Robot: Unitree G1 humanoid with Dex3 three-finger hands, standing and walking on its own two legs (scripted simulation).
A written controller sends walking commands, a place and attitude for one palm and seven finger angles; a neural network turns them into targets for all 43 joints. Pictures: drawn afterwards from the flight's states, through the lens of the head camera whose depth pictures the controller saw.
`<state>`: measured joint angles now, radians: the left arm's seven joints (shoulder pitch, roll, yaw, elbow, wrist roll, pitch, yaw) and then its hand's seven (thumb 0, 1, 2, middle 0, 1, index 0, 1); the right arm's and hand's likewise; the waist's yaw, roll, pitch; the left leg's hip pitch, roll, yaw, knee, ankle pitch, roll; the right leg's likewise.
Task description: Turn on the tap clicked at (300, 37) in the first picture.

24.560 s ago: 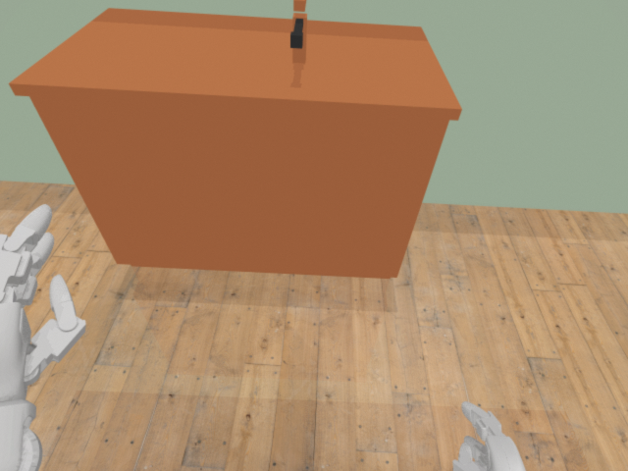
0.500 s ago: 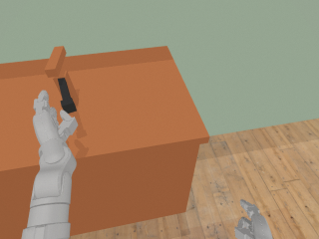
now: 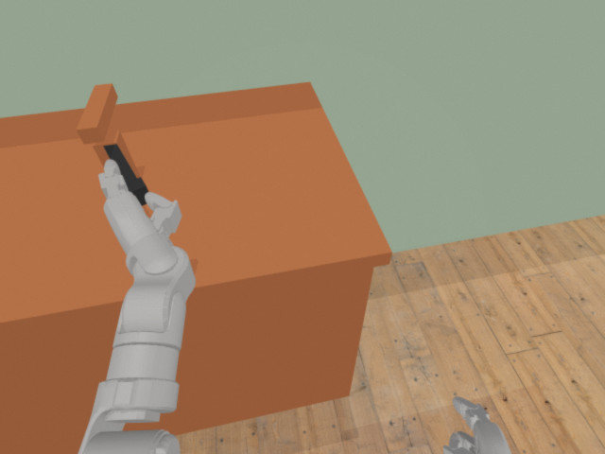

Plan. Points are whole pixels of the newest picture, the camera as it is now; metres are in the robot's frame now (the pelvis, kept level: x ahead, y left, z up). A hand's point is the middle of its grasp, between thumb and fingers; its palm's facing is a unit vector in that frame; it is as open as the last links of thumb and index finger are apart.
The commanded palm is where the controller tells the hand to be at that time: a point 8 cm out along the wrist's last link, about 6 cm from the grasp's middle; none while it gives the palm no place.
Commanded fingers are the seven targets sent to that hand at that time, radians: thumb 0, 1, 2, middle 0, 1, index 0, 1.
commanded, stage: push the lever round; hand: left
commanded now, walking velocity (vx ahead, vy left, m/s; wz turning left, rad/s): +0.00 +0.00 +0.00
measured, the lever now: (136, 193) +0.40 +0.27 +0.15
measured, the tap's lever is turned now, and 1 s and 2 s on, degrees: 23 50 64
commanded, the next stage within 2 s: lift the hand up off the lever in 1.38 s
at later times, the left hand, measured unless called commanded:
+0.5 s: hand (200, 191) +0.41 +0.18 +0.15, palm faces +0.74 -0.67 -0.06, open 7.9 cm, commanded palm +0.36 +0.20 +0.15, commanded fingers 0.00 0.90 0.90 -0.15 -0.15 -0.15 -0.15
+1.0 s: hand (220, 177) +0.44 +0.16 +0.15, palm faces +0.77 -0.63 -0.12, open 8.0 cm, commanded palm +0.40 +0.18 +0.15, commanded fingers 0.00 0.90 0.90 -0.15 -0.15 -0.15 -0.15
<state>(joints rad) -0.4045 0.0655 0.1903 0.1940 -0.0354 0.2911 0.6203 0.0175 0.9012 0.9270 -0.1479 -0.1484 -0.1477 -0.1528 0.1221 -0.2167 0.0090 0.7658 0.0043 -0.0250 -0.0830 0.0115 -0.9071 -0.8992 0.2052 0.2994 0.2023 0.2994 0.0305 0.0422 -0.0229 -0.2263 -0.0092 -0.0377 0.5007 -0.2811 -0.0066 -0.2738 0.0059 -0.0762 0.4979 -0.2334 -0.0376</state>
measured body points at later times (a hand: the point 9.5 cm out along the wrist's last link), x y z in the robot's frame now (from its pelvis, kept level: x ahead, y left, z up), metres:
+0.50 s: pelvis +0.01 -0.01 +0.00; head +0.01 -0.03 +0.45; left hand +0.37 +0.21 +0.15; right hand +0.19 -0.24 -0.11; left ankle -0.01 +0.13 -0.74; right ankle +0.02 -0.09 -0.74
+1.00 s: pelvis +0.02 -0.01 +0.00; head +0.03 -0.03 +0.45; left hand +0.40 +0.19 +0.16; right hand +0.17 -0.24 -0.13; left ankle -0.01 +0.13 -0.74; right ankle +0.02 -0.09 -0.74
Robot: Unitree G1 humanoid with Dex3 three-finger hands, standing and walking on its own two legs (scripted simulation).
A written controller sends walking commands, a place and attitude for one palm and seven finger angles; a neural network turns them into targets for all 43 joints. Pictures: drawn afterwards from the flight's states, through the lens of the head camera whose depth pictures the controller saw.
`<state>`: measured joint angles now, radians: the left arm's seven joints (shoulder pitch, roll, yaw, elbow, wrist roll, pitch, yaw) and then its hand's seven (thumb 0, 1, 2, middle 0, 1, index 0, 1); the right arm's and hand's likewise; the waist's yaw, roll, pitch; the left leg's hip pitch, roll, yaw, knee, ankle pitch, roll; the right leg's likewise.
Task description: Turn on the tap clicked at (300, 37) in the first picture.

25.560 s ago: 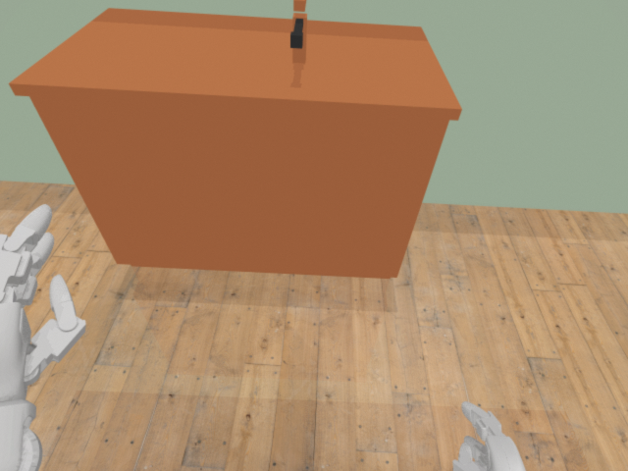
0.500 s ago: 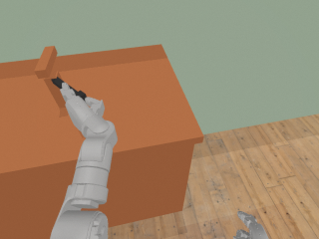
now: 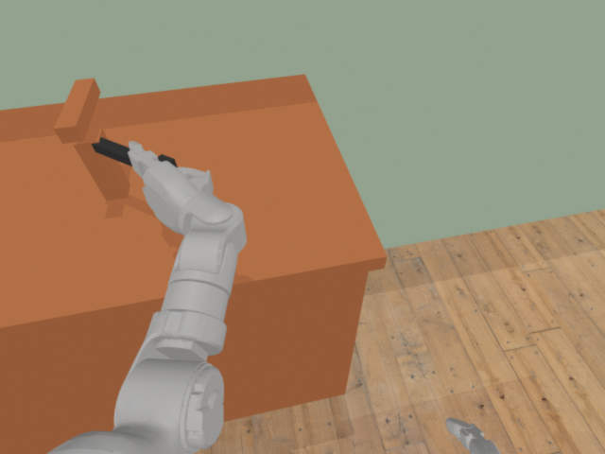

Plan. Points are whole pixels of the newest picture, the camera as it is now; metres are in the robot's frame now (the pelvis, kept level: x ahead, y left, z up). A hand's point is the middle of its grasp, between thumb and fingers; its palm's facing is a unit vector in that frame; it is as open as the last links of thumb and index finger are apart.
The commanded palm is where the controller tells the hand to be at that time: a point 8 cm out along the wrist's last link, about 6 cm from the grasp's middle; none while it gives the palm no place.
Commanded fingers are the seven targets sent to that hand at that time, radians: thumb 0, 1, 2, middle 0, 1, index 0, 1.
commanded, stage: push the lever round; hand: left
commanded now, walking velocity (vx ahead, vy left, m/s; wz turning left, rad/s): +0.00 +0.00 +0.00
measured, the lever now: (164, 170) +0.44 +0.23 +0.15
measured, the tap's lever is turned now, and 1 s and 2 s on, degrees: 50 64 63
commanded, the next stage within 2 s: lift the hand up off the lever in 0.38 s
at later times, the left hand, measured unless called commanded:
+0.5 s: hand (220, 163) +0.46 +0.15 +0.15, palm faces +0.77 -0.62 -0.12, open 7.9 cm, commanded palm +0.41 +0.18 +0.15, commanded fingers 0.00 0.90 0.90 -0.15 -0.15 -0.15 -0.15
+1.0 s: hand (214, 161) +0.46 +0.16 +0.16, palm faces +0.77 -0.63 -0.10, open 8.0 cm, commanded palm +0.41 +0.19 +0.17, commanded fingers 0.00 0.90 0.90 -0.15 -0.15 -0.15 -0.15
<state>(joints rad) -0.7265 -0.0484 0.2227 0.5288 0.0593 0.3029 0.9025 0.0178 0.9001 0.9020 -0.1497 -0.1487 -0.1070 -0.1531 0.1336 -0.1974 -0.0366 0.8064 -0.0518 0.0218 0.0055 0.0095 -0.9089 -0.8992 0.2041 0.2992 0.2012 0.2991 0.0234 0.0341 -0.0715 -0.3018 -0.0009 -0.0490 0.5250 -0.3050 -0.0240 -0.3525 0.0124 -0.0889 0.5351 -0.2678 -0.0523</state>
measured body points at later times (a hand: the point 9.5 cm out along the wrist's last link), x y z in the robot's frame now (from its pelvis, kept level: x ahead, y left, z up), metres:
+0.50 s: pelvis +0.00 +0.00 +0.00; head +0.02 -0.02 +0.45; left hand +0.42 +0.18 +0.16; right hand +0.10 -0.25 -0.14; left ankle -0.02 +0.14 -0.73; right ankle +0.00 -0.08 -0.73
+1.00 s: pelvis +0.00 +0.00 +0.00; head +0.02 -0.01 +0.45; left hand +0.42 +0.19 +0.16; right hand +0.10 -0.25 -0.13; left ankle -0.02 +0.14 -0.73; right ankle +0.00 -0.08 -0.73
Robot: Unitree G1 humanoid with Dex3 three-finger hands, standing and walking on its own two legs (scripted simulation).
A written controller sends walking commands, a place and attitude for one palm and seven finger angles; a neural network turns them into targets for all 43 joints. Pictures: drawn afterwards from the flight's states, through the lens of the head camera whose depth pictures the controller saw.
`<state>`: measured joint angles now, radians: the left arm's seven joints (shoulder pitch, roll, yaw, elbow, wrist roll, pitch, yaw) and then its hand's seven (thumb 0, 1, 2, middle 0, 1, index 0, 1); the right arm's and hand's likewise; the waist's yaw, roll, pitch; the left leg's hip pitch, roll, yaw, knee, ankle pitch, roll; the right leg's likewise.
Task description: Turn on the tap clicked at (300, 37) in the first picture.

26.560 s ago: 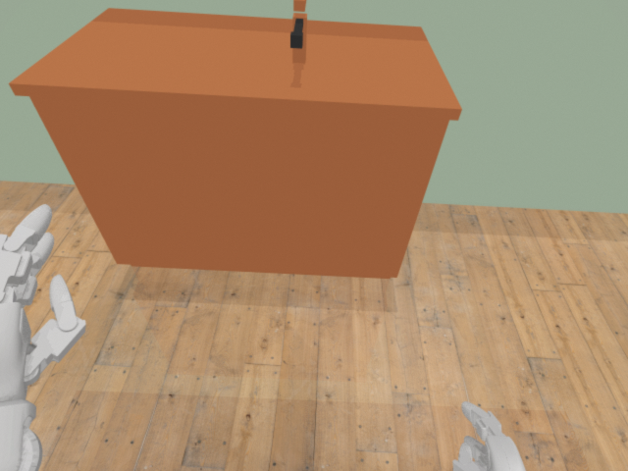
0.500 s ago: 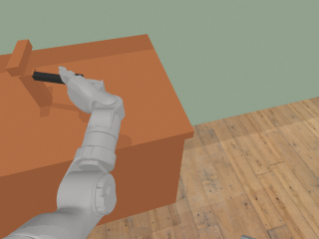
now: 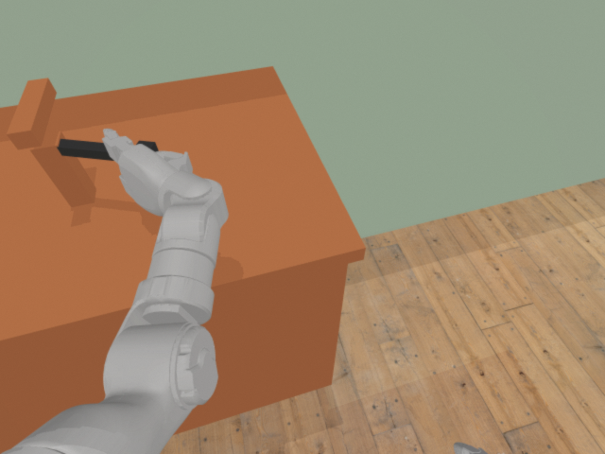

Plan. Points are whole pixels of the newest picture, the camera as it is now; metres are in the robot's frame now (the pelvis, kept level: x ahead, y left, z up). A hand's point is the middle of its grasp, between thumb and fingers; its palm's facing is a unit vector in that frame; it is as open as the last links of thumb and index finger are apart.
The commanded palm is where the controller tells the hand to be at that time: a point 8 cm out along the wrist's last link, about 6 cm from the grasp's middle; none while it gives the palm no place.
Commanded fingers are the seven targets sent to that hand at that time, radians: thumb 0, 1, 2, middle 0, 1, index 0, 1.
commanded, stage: lift the hand up off the lever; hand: left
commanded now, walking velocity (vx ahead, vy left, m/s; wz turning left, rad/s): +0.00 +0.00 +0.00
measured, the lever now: (146, 155) +0.48 +0.23 +0.15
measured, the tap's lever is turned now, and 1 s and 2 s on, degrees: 64 63 63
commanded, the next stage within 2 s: draw the hand back beside the body in 1.88 s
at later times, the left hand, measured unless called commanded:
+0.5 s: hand (172, 159) +0.44 +0.18 +0.18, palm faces +0.78 -0.62 -0.07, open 8.2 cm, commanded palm +0.39 +0.20 +0.19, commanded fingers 0.00 0.90 0.90 -0.15 -0.15 -0.15 -0.15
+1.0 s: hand (159, 141) +0.44 +0.19 +0.20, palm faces +0.78 -0.62 -0.06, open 7.8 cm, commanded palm +0.38 +0.20 +0.21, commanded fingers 0.00 0.90 0.90 -0.15 -0.15 -0.15 -0.15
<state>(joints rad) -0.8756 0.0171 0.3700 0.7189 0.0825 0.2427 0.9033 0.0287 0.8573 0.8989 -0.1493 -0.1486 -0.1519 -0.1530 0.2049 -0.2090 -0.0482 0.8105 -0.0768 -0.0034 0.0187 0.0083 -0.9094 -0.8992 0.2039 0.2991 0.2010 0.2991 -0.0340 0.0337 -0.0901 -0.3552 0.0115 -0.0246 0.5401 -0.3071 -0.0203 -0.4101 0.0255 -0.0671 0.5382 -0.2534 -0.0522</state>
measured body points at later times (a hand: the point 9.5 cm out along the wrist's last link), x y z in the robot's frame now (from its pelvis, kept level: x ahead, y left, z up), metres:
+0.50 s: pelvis +0.01 +0.00 +0.00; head +0.01 -0.02 +0.45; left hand +0.39 +0.21 +0.18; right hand +0.15 -0.24 -0.12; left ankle -0.03 +0.13 -0.73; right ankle +0.01 -0.08 -0.73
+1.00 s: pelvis +0.00 +0.00 +0.01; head +0.01 -0.02 +0.46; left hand +0.39 +0.22 +0.21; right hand +0.15 -0.24 -0.12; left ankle -0.03 +0.13 -0.73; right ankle +0.01 -0.08 -0.73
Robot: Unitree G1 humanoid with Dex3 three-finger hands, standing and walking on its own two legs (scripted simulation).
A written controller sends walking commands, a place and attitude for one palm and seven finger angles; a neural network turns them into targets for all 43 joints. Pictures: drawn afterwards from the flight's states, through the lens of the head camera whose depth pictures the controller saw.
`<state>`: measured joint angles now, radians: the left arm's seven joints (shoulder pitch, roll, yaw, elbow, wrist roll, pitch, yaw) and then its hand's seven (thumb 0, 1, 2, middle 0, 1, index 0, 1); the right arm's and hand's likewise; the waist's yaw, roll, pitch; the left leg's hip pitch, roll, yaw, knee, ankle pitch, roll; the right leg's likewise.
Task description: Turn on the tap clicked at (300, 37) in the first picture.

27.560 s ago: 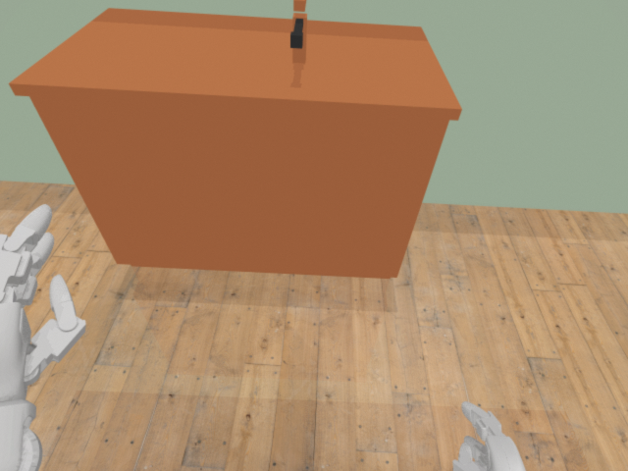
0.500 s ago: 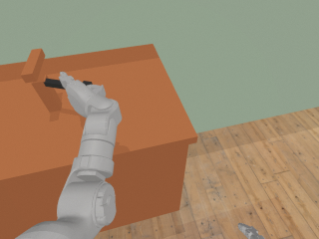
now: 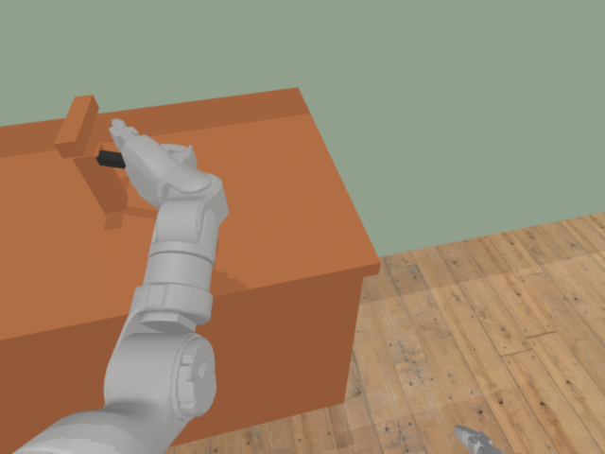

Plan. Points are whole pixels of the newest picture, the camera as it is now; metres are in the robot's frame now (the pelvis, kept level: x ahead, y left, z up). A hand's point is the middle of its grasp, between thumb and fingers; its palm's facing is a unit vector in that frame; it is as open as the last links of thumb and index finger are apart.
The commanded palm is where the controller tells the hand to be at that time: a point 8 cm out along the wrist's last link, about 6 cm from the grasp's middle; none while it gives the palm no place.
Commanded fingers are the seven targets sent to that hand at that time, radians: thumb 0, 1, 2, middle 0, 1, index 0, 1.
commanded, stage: lift the hand up off the lever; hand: left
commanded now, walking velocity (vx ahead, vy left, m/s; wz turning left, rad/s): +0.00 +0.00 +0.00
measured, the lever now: (175, 168) +0.47 +0.23 +0.15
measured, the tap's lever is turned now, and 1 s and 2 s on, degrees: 63 63 63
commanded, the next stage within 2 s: draw the hand back beside the body in 0.88 s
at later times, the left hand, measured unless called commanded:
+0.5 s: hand (189, 143) +0.43 +0.17 +0.22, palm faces +0.75 -0.65 -0.04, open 7.8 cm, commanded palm +0.37 +0.19 +0.22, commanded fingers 0.00 0.90 0.90 -0.15 -0.15 -0.15 -0.15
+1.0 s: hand (180, 140) +0.42 +0.18 +0.23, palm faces +0.76 -0.65 -0.04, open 7.8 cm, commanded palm +0.36 +0.20 +0.23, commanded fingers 0.00 0.90 0.90 -0.15 -0.16 -0.15 -0.16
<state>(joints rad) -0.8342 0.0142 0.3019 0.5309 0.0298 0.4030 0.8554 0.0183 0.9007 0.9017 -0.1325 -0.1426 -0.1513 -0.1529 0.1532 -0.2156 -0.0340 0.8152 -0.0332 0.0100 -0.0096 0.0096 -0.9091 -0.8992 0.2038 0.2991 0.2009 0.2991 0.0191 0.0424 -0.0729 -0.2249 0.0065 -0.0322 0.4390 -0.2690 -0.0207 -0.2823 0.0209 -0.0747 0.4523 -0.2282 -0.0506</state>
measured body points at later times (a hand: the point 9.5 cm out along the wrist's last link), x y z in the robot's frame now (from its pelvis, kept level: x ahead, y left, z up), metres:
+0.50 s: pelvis +0.00 +0.00 +0.00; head -0.01 -0.02 +0.45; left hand +0.38 +0.21 +0.22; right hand +0.18 -0.21 -0.11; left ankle -0.03 +0.13 -0.74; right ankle +0.00 -0.08 -0.74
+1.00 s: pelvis -0.01 +0.00 +0.00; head -0.02 -0.02 +0.45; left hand +0.38 +0.21 +0.23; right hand +0.17 -0.23 -0.11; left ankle -0.03 +0.13 -0.74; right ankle +0.00 -0.08 -0.74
